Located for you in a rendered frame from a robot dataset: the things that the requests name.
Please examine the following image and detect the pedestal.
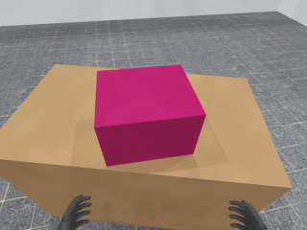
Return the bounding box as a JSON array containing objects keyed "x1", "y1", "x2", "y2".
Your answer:
[{"x1": 0, "y1": 64, "x2": 293, "y2": 230}]

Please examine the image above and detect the left robot hand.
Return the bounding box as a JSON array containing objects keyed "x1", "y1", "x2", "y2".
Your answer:
[{"x1": 58, "y1": 195, "x2": 92, "y2": 230}]

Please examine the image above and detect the right robot hand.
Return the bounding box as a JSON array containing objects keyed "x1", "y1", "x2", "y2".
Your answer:
[{"x1": 227, "y1": 200, "x2": 268, "y2": 230}]

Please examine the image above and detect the carton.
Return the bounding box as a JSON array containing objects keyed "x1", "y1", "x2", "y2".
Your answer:
[{"x1": 94, "y1": 64, "x2": 206, "y2": 167}]

